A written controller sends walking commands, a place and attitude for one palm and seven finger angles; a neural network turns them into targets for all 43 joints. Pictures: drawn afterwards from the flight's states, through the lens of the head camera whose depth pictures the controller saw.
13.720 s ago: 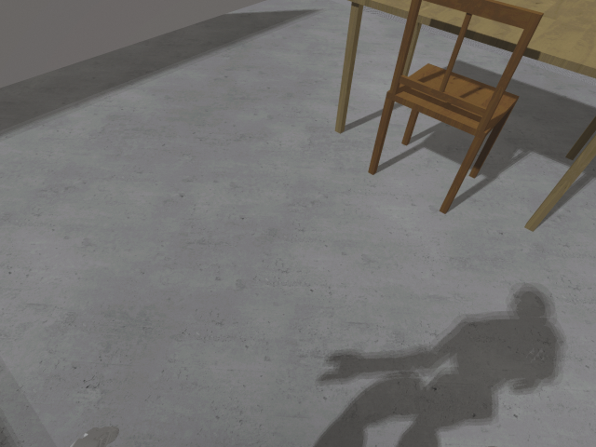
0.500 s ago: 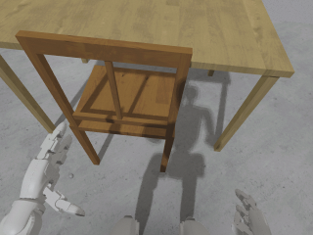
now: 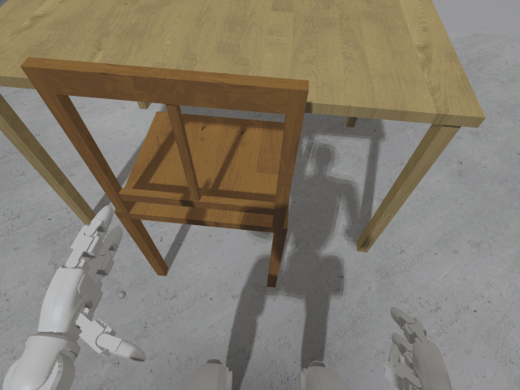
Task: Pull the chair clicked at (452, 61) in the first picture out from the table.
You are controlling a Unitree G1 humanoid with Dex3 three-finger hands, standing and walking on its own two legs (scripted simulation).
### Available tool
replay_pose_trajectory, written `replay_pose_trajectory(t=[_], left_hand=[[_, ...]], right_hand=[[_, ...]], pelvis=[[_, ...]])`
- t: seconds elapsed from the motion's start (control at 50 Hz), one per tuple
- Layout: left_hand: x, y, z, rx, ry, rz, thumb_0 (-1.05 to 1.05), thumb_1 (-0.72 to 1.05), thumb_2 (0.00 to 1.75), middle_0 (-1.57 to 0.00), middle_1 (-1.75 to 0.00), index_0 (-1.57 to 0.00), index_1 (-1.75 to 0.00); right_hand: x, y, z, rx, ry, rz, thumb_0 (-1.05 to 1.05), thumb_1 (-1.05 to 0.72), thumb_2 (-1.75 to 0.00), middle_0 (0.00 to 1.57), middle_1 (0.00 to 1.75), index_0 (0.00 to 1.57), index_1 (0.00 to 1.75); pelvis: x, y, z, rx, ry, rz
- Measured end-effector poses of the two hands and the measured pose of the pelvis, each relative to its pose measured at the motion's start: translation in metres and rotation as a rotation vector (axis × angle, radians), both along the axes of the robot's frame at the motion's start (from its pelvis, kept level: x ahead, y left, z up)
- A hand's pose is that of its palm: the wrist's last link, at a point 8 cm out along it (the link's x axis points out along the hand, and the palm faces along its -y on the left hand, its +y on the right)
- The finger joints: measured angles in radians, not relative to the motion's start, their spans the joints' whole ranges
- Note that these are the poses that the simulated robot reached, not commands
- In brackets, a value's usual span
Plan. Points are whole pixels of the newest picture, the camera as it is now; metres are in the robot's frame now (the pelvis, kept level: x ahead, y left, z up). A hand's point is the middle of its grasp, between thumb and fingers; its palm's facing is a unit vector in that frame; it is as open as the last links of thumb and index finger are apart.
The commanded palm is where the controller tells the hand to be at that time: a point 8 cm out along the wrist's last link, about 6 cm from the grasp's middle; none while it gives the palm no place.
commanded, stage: aim the fingers beside a spindle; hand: left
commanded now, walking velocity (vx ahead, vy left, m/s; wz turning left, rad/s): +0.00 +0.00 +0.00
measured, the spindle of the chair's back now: (186, 158) +0.52 +0.17 -0.01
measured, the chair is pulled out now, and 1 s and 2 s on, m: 0.00 0.00 0.00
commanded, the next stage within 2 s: none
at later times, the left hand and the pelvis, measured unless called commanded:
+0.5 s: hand (141, 273) +0.28 +0.19 +0.03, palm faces -0.07 -1.00 -0.05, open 16.9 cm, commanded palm +0.26 +0.24 +0.03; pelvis +0.00 +0.00 -0.01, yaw +0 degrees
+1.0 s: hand (162, 245) +0.33 +0.17 +0.00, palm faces -0.09 -1.00 -0.03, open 16.9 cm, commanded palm +0.31 +0.23 +0.01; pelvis -0.01 +0.00 -0.02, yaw -1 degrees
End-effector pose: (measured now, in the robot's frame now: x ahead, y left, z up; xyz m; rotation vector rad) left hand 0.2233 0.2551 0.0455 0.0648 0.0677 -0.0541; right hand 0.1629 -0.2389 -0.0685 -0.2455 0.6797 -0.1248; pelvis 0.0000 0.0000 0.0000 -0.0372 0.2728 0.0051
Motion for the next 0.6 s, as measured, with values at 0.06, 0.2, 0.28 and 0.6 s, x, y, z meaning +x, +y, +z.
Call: replay_pose_trajectory(t=[0.06,0.2,0.28,0.6], left_hand=[[-0.001,-0.001,0.000,-0.002,0.001,0.001,-0.01,-0.50,0.30,-0.06,-0.08,-0.06,-0.08],[0.005,-0.008,-0.003,-0.006,-0.016,-0.007,-0.01,-0.50,0.30,-0.06,-0.08,-0.06,-0.08],[0.014,-0.014,-0.009,-0.012,-0.018,-0.023,-0.01,-0.50,0.30,-0.06,-0.08,-0.06,-0.08],[0.044,-0.014,-0.020,-0.016,-0.025,-0.020,-0.01,-0.50,0.30,-0.06,-0.08,-0.06,-0.08]], right_hand=[[0.001,0.000,0.000,0.003,-0.002,0.002,0.01,-0.90,-0.90,0.20,0.30,0.20,0.30],[-0.001,-0.004,-0.004,-0.007,0.002,0.009,0.01,-0.90,-0.90,0.20,0.30,0.20,0.30],[-0.004,-0.008,-0.007,-0.014,0.013,0.003,0.01,-0.90,-0.90,0.20,0.30,0.20,0.30],[-0.025,-0.014,-0.022,-0.019,0.091,-0.025,0.01,-0.90,-0.90,0.20,0.30,0.20,0.30]], pelvis=[[0.000,-0.001,0.000,0.001,0.000,0.000],[-0.001,-0.003,-0.003,0.002,0.007,0.005],[-0.003,-0.004,-0.005,0.005,0.014,0.002],[-0.006,-0.003,-0.011,0.008,0.043,-0.007]])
